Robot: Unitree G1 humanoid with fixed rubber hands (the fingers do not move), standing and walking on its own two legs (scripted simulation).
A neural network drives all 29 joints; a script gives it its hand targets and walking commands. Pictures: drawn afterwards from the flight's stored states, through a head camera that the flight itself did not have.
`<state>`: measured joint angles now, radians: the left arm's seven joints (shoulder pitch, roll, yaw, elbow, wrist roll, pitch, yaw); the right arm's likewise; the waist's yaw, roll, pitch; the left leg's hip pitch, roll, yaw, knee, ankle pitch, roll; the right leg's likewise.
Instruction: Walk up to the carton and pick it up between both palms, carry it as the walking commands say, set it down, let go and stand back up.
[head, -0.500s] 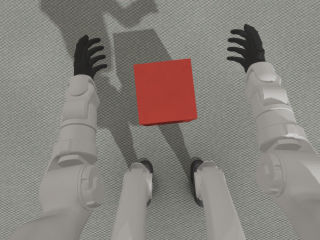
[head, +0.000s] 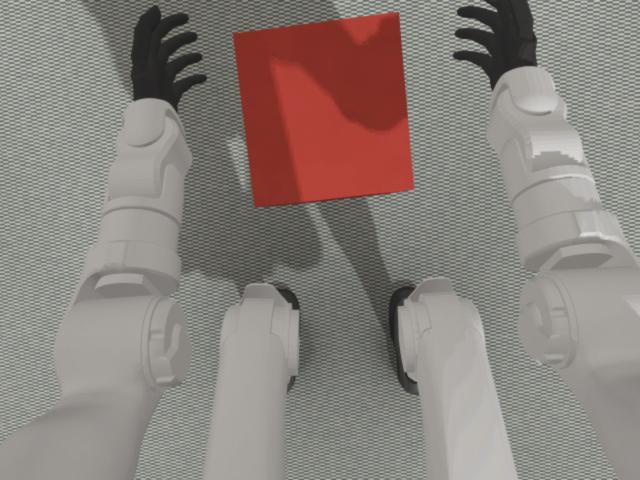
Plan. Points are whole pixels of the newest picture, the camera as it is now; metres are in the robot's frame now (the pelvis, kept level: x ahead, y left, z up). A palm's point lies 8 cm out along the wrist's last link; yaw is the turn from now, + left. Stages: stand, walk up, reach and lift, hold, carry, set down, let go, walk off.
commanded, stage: reach and lift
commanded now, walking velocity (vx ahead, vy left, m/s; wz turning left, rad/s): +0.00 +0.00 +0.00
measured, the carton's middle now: (326, 131) +0.51 +0.02 -0.34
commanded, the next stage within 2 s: none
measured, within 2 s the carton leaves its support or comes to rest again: leaves its support in 1.72 s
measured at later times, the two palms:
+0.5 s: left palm (195, 130) +0.50 +0.19 -0.26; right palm (463, 111) +0.51 -0.17 -0.27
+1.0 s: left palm (206, 130) +0.50 +0.18 -0.26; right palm (453, 113) +0.51 -0.16 -0.27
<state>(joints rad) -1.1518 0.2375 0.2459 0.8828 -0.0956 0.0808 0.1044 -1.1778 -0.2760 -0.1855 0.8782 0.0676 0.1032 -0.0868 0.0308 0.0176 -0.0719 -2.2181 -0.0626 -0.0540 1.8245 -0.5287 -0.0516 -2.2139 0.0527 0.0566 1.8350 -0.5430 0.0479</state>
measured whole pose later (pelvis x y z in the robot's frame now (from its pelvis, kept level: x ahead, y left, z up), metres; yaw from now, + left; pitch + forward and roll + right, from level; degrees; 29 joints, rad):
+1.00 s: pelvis -0.02 +0.00 -0.09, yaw +0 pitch +41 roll +0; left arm -1.37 0.29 0.13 1.15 -0.20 -0.01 0.12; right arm -1.36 -0.33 -0.02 1.11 0.22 0.01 -0.12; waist 0.04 0.02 0.25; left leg -2.32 -0.04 -0.04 2.16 -0.55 -0.05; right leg -2.32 0.04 0.03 2.17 -0.57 0.04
